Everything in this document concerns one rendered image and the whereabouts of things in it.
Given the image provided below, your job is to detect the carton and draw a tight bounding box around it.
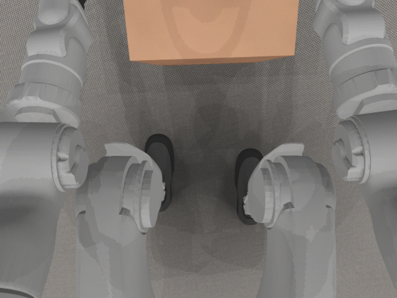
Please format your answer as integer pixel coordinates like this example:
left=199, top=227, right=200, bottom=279
left=123, top=0, right=299, bottom=66

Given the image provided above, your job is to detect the right robot foot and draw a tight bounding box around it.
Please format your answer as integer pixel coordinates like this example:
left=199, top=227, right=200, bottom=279
left=234, top=148, right=263, bottom=225

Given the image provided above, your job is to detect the robot left shin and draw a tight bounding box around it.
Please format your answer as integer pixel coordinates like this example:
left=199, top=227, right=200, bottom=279
left=74, top=142, right=165, bottom=216

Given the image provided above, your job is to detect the robot left forearm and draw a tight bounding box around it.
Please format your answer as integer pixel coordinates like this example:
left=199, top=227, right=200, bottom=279
left=0, top=0, right=93, bottom=129

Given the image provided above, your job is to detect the robot right forearm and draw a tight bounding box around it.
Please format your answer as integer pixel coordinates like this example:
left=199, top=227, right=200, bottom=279
left=313, top=0, right=397, bottom=120

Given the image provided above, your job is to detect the left robot upper arm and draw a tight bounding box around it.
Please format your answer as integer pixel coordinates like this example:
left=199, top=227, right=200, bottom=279
left=0, top=122, right=89, bottom=298

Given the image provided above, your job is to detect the right robot upper arm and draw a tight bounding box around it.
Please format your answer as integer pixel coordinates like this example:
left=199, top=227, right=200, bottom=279
left=331, top=110, right=397, bottom=290

